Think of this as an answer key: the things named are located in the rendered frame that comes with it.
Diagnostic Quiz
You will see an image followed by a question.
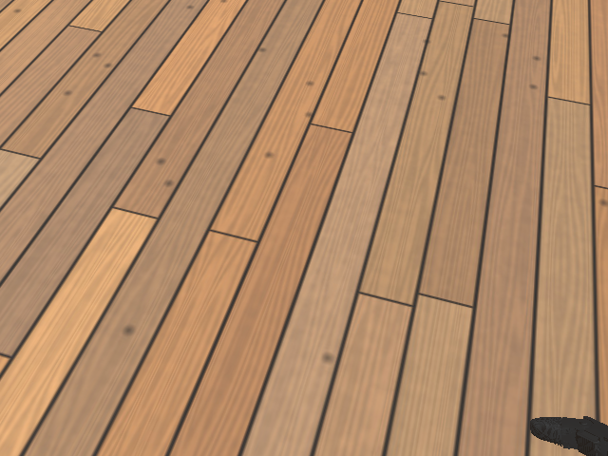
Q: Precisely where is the robot right hand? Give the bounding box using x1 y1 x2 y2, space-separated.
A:
530 416 608 456

